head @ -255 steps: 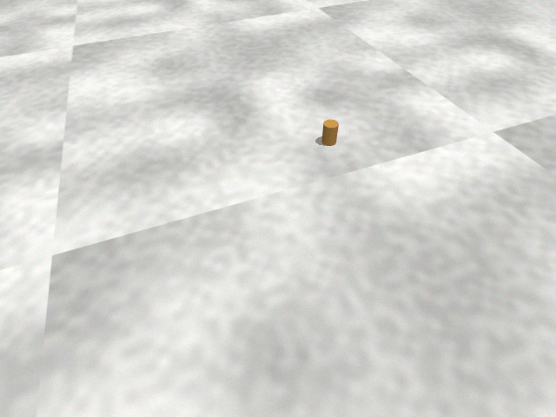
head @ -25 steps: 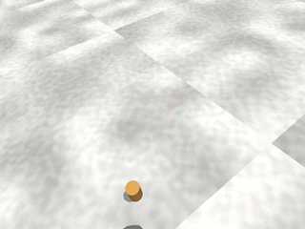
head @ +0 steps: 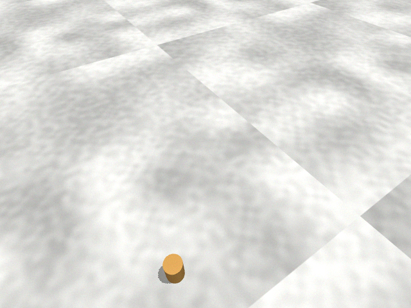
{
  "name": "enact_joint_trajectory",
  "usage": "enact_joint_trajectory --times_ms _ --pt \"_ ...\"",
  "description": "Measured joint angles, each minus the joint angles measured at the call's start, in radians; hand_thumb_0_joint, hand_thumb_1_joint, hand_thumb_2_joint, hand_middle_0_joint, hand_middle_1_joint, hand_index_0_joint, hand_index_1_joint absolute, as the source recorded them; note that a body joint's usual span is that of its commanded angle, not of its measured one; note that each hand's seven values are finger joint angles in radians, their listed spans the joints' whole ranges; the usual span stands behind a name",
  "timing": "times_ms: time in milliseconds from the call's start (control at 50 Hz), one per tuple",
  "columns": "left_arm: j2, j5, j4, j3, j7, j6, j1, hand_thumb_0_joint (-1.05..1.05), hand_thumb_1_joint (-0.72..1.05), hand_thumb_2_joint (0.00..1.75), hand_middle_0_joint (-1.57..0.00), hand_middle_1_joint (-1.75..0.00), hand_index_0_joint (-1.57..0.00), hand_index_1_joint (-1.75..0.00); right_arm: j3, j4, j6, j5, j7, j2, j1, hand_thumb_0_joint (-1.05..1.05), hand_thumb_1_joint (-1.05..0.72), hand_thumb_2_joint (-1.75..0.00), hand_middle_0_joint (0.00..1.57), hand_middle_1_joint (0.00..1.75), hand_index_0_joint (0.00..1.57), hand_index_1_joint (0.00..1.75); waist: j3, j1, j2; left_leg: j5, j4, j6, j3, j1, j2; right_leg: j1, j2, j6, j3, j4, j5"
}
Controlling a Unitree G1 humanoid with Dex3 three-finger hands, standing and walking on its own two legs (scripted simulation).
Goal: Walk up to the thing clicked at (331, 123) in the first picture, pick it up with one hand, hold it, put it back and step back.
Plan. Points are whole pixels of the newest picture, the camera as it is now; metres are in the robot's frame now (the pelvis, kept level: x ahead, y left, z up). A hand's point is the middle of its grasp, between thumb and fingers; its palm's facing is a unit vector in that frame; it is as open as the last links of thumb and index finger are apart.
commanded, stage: walk up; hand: left
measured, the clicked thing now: (174, 268) +0.42 +0.18 -0.71
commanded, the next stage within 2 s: stand in 1.10 s
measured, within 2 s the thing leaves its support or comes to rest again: neither
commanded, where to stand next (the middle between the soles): +0.06 -0.01 m, yaw -2 degrees
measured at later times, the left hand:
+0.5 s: hand out of the picture +0.10 +0.24 -0.15, palm faces -0.02 -0.95 -0.32, open 7.4 cm
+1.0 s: hand out of the picture +0.10 +0.25 -0.15, palm faces -0.01 -0.94 -0.34, open 7.4 cm
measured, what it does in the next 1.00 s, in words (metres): stands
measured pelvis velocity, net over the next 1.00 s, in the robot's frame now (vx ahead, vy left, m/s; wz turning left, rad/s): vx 0.02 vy -0.01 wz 0.00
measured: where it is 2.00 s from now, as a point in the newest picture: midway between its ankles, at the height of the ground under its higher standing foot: outside the picture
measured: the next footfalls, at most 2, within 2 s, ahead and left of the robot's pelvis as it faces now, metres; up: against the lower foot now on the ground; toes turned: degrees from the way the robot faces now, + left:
none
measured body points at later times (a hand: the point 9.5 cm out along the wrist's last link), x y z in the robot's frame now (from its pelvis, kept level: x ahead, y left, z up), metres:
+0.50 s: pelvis +0.01 -0.01 +0.01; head +0.02 -0.01 +0.46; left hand +0.10 +0.29 -0.13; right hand +0.10 -0.31 -0.12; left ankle +0.03 +0.12 -0.74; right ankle +0.03 -0.13 -0.74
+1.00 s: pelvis +0.02 -0.01 +0.01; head +0.02 -0.01 +0.46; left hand +0.10 +0.29 -0.12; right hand +0.08 -0.30 -0.13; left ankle +0.03 +0.12 -0.74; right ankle +0.03 -0.13 -0.74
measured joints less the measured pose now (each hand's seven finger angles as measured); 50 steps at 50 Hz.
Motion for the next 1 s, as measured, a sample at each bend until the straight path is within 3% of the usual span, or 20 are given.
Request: enact_joint_trajectory --times_ms 240,680,1000 --pt "-0.012 0.003 0.044 0.004 0.01 -0.014 -0.05 0.0 0.9 0.9 -0.2 -0.3 -0.2 -0.3 -0.008 0.052 0.004 0.006 -0.001 -0.003 -0.07 0.0 -0.9 -0.9 0.2 0.3 0.21 0.3 -0.006 0.004 0.032 0.039 -0.099 -0.008 -0.005 0.062 -0.001 0.056 0.001 -0.004 -0.007 -0.08 0.026" --pt "-0.032 0.011 0.047 0.017 0.007 -0.003 -0.091 0.0 0.9 0.9 -0.2 -0.3 -0.2 -0.3 -0.014 0.116 0.008 -0.005 -0.007 -0.004 0.005 0.0 -0.91 -0.9 0.2 0.3 0.21 0.3 -0.01 -0.042 -0.003 0.057 -0.15 -0.014 0.004 0.092 0.005 0.078 0.008 -0.008 0.001 -0.126 0.045" --pt "-0.025 0.011 0.046 0.023 0.006 0.004 -0.075 0.0 0.9 0.9 -0.2 -0.3 -0.2 -0.3 -0.009 0.103 0.002 -0.006 -0.008 0.007 0.005 0.0 -0.9 -0.9 0.2 0.3 0.21 0.3 -0.02 -0.031 0.01 0.051 -0.148 -0.011 0.004 0.091 0.0 0.076 0.003 -0.005 0.001 -0.119 0.036"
